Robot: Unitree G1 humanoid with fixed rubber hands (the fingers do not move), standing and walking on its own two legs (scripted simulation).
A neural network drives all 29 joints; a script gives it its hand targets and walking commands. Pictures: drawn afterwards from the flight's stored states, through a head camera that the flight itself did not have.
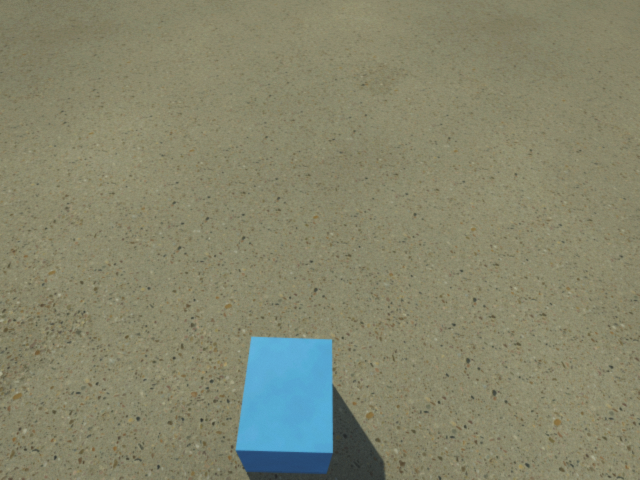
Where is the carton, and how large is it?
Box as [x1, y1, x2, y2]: [236, 337, 332, 473]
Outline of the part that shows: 251,337 236,443 236,451 246,471 326,473 332,453 331,339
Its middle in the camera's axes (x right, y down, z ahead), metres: -0.08 +0.45 +1.08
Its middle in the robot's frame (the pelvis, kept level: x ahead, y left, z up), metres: +0.41 +0.07 -0.65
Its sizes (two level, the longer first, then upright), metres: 0.283 0.223 0.252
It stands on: the floor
